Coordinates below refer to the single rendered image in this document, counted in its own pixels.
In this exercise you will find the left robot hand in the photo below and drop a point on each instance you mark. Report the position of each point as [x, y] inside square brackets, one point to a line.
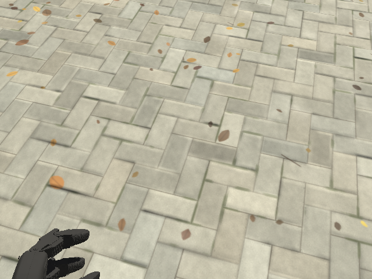
[34, 263]

